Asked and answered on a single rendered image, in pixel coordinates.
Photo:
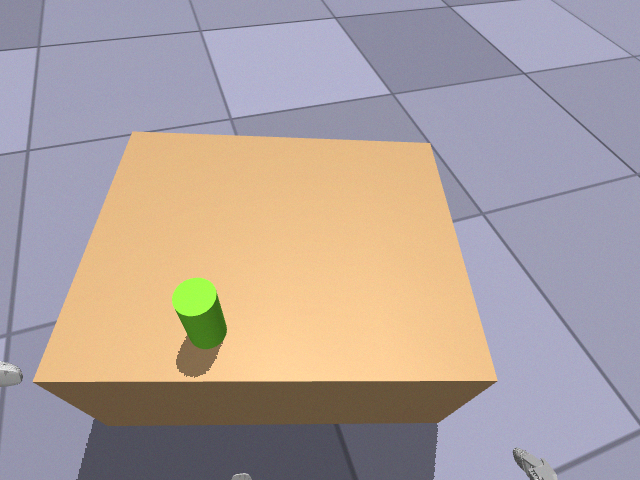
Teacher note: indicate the right robot hand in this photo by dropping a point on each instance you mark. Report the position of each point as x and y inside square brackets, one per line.
[535, 469]

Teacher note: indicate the can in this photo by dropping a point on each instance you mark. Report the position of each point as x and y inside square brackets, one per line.
[197, 305]

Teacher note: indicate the left robot hand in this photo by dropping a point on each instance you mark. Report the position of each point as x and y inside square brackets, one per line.
[9, 374]

